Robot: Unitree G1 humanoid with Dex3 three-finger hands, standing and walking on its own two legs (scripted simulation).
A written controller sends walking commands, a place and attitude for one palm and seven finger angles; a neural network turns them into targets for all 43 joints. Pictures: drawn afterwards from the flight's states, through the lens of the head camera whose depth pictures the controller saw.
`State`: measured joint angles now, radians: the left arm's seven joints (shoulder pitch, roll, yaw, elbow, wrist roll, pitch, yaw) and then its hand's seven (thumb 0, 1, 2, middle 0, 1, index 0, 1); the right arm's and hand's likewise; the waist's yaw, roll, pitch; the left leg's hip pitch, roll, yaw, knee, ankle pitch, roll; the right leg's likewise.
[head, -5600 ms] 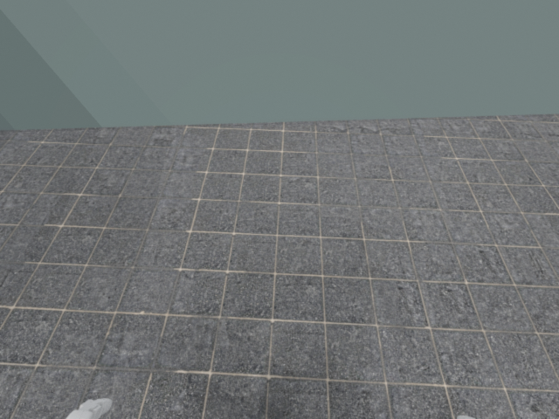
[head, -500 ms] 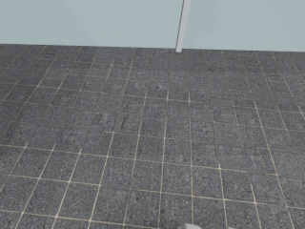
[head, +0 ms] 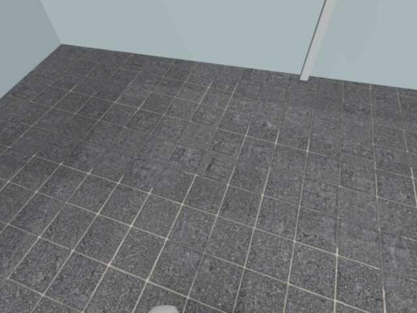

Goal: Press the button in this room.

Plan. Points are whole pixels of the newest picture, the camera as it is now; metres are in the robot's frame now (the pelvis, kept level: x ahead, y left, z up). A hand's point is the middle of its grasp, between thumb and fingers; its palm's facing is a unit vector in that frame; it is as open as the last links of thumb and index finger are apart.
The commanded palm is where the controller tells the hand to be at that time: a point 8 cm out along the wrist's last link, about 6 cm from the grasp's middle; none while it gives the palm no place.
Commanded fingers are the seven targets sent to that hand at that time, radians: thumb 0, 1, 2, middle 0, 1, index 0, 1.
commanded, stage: turn or walk to find it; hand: left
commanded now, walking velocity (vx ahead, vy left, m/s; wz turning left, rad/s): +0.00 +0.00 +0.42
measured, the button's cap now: out of the picture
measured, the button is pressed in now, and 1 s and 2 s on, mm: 0 0 0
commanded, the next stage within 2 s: none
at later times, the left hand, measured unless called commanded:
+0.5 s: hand out of the picture +0.05 +0.22 -0.15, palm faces +0.21 -0.94 -0.27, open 7.4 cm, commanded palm none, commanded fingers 0.00 0.90 0.90 -0.20 -0.30 -0.20 -0.30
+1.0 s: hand out of the picture -0.13 +0.21 -0.19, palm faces +0.47 -0.85 -0.22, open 7.4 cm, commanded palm none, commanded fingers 0.00 0.90 0.90 -0.20 -0.30 -0.20 -0.30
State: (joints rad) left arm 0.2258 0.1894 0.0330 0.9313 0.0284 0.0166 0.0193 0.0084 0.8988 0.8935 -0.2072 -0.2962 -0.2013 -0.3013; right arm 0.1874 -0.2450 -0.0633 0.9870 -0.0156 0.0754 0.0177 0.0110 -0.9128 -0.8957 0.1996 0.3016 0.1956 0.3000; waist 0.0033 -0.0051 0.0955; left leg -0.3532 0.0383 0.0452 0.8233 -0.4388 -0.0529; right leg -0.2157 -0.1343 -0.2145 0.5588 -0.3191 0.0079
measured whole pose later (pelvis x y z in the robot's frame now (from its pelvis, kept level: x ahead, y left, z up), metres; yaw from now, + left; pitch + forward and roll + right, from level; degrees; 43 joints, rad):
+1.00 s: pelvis -0.06 +0.01 -0.01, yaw +25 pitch +0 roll +0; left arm 0.27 0.23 0.05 0.97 0.02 0.04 0.02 0.01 0.90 0.89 -0.21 -0.30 -0.20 -0.30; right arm 0.17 -0.23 -0.05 0.97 -0.02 0.04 0.01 0.01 -0.91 -0.90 0.20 0.30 0.20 0.30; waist 0.02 -0.05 0.08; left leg -0.25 0.02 0.08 0.60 -0.34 0.01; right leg -0.32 -0.18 -0.22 0.70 -0.39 0.05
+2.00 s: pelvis -0.11 +0.01 +0.00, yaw +49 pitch -1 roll -1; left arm 0.24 0.27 0.07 0.99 0.01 0.08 0.02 0.01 0.90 0.89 -0.20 -0.30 -0.20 -0.30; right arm 0.15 -0.20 -0.04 0.94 -0.02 0.02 0.00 0.01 -0.91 -0.90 0.20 0.30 0.20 0.30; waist 0.02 -0.04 0.09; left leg -0.26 0.01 0.05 0.57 -0.30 0.03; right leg -0.42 -0.11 -0.08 1.04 -0.50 0.06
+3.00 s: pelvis -0.15 -0.05 +0.01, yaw +75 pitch -1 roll -1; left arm 0.18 0.25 0.06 0.95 0.01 0.06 0.02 0.01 0.91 0.89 -0.20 -0.30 -0.19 -0.30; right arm 0.18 -0.18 -0.04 0.96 -0.02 0.02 0.00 0.01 -0.91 -0.89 0.20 0.30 0.20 0.30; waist 0.00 -0.01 0.07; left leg -0.22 -0.02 -0.02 0.46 -0.22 0.03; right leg -0.42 -0.08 -0.03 0.95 -0.44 0.08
